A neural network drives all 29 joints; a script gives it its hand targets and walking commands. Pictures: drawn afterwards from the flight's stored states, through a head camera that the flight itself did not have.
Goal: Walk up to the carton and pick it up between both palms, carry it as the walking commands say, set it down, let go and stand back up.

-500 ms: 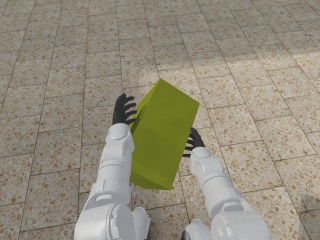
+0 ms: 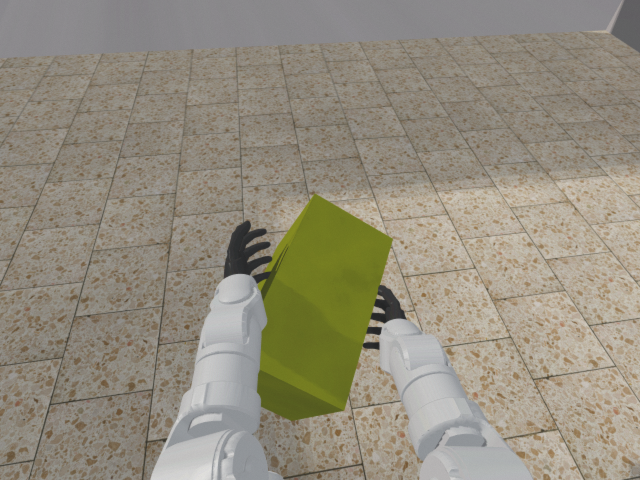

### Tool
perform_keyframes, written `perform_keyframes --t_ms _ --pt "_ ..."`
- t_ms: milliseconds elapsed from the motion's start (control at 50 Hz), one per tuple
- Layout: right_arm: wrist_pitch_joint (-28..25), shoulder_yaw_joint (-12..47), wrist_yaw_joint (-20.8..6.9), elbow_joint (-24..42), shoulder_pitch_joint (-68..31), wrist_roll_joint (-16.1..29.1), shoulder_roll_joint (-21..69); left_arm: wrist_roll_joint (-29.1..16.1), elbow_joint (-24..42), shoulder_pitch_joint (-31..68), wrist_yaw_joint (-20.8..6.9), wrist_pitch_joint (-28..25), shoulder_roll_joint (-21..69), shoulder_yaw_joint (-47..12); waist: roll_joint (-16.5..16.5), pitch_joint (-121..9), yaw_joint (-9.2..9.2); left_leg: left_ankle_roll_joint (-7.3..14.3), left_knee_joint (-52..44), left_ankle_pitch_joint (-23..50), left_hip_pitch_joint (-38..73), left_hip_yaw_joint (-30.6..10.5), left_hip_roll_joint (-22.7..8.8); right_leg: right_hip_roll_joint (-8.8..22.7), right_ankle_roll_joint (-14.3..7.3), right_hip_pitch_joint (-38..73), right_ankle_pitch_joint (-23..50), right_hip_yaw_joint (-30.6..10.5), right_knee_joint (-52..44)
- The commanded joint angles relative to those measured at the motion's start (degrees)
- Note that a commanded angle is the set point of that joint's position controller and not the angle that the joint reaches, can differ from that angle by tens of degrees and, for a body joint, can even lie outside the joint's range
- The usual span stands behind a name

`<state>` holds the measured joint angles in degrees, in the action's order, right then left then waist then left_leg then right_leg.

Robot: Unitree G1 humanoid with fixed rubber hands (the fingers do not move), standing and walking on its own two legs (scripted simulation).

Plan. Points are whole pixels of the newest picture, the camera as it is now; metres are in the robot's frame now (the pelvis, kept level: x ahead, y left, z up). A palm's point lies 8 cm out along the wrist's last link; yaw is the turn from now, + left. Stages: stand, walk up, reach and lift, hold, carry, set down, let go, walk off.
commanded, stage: reach and lift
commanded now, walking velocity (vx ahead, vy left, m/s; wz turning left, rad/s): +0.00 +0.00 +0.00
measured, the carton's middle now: (302, 308) +0.37 +0.09 -0.07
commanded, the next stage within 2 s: hold in 1.70 s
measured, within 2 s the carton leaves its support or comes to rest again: neither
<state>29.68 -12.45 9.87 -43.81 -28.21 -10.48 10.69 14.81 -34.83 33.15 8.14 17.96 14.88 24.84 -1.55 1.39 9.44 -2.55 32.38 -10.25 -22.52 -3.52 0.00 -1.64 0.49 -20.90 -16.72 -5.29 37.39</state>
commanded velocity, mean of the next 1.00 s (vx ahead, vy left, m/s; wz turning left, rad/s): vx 0.00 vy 0.00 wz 0.00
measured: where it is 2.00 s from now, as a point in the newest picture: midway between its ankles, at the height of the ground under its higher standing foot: outside the picture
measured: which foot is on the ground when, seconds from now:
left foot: down 0.00-1.00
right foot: down 0.00-1.00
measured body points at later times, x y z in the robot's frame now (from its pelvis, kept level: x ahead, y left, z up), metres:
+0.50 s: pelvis +0.00 +0.00 +0.00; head -0.03 +0.01 +0.45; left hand +0.35 +0.15 +0.08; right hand +0.32 -0.06 +0.00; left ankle +0.07 +0.15 -0.72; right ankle +0.03 -0.12 -0.72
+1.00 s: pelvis +0.00 +0.00 +0.00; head -0.03 +0.01 +0.45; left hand +0.36 +0.13 +0.08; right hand +0.32 -0.08 +0.01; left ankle +0.07 +0.15 -0.72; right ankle +0.03 -0.12 -0.72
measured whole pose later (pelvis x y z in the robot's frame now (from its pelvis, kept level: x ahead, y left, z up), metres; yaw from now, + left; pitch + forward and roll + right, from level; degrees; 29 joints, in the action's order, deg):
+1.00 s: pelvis +0.00 +0.00 +0.00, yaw +0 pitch -4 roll +1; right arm 43.3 -12.4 9.7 -36.7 -28.4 -9.4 11.3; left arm 14.8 -31.7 35.4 9.2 29.5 14.3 23.4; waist -1.5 0.3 3.3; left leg -2.5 31.1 -10.4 -16.5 -3.5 -0.1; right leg -1.6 0.5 -14.7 -16.5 -5.3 35.7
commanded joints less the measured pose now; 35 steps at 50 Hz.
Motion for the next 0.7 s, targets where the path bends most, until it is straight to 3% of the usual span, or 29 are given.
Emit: perform_keyframes --t_ms 0,80,120,160,260,280,360,380,520,540,580,620,680 --pt "-10.7 27.8 -13.0 31.2 -61.4 11.5 56.6 -7.2 -12.3 9.4 -14.7 11.6 60.3 -32.5 -0.9 -31.0 0.36 1.4 -3.1 16.5 31.2 0.5 5.3 -5.0 -0.3 9.7 9.0 0.9 -14.7" --pt "-7.9 25.4 -13.4 30.3 -63.7 10.3 54.3 -6.3 -16.3 7.2 -14.5 15.1 60.5 -30.7 0.8 -24.0 -0.82 1.1 -4.6 9.7 29.3 -0.1 5.1 -4.8 -0.9 6.5 1.3 1.7 -15.3" --pt "-6.5 27.0 -13.8 31.5 -64.3 11.9 55.2 -9.0 -12.8 10.4 -14.5 16.3 63.1 -34.2 1.5 -28.2 -2.50 0.6 -5.0 11.4 32.6 -0.8 4.8 -5.1 -0.9 8.7 2.4 2.2 -15.2" --pt "-5.3 27.1 -14.1 31.6 -66.6 12.9 55.6 -10.0 -12.0 13.0 -14.5 17.2 63.7 -34.9 1.7 -28.4 -2.65 0.5 -4.9 10.3 32.5 -0.6 4.7 -5.0 -0.6 9.5 1.2 2.2 -15.2" --pt "-2.6 23.7 -14.4 29.7 -70.8 12.0 54.3 -8.0 -18.4 13.3 -14.9 20.1 63.7 -29.7 2.0 -22.1 -3.50 0.9 -6.0 1.5 27.8 -0.6 4.5 -4.3 -0.4 7.8 -6.1 2.3 -15.4" --pt "-2.6 24.6 -14.3 31.9 -72.9 12.5 54.0 -7.7 -20.5 11.5 -14.9 20.4 64.3 -28.5 1.2 -23.0 -3.00 1.0 -5.8 1.8 27.7 -0.5 4.5 -4.3 -0.3 8.0 -5.7 2.4 -15.1" --pt "-1.4 23.4 -14.4 29.0 -72.5 12.7 55.7 -7.1 -19.1 14.1 -14.9 20.7 63.5 -27.0 1.0 -22.9 -2.43 1.3 -5.6 1.3 27.3 0.2 4.4 -4.0 0.0 7.5 -6.1 2.0 -15.2" --pt "-1.9 24.6 -14.3 31.7 -76.0 13.5 55.9 -7.5 -20.1 14.9 -14.9 20.6 63.6 -27.1 0.3 -23.8 -1.85 1.4 -5.1 1.2 26.4 0.7 4.5 -3.7 0.2 7.4 -6.1 1.8 -15.3" --pt "-1.6 24.4 -12.9 32.1 -73.8 12.8 54.2 -9.3 -19.9 16.3 -15.6 20.6 64.1 -28.8 0.4 -26.2 -6.29 1.1 -3.6 3.8 25.8 0.4 4.5 -2.6 0.5 8.7 -1.8 1.0 -15.3" --pt "-1.3 24.0 -13.0 31.6 -72.3 12.8 54.1 -9.4 -19.3 16.1 -15.5 20.6 64.4 -29.0 1.4 -26.9 -6.56 0.9 -3.8 4.8 26.0 0.2 4.6 -3.2 0.4 9.0 -0.6 1.7 -14.7" --pt "-0.9 25.7 -12.9 33.7 -72.1 13.4 53.7 -9.0 -21.0 11.9 -15.5 21.0 64.2 -28.6 0.4 -27.9 -5.42 1.0 -3.7 7.5 26.5 0.2 4.6 -3.2 0.8 10.5 2.1 1.6 -14.7" --pt "-1.0 25.6 -12.8 34.3 -73.0 14.0 52.8 -8.4 -22.5 10.5 -15.4 21.3 63.4 -27.8 1.7 -27.4 -5.46 1.0 -3.9 6.8 25.6 0.2 4.7 -3.2 0.6 10.5 2.2 1.5 -14.6" --pt "-0.3 26.7 -12.5 34.9 -70.8 14.1 53.8 -9.4 -19.3 12.3 -15.4 20.8 63.0 -29.0 0.7 -28.7 -6.34 1.2 -3.5 7.3 26.1 0.1 4.9 -2.9 1.0 11.2 3.4 1.2 -14.9"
